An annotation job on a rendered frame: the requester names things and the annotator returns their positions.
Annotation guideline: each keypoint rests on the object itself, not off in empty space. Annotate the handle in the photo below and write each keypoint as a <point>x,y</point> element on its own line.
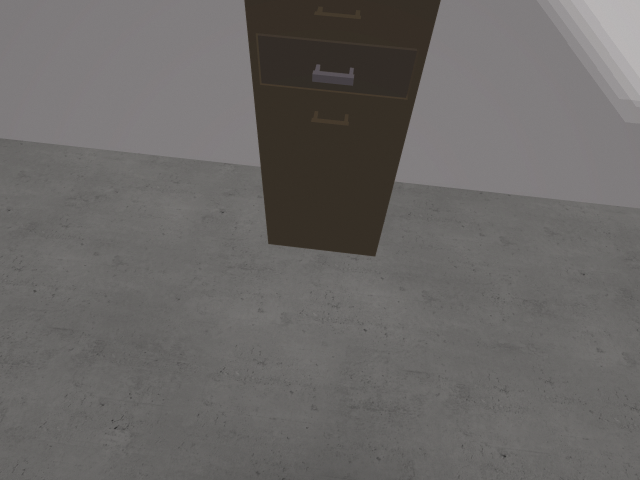
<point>332,77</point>
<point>335,19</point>
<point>329,124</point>

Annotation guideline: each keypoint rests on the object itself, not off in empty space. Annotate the cabinet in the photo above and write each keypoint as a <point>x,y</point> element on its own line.
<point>325,189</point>

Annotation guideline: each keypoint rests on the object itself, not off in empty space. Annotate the drawer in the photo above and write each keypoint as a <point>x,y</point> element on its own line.
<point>378,69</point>

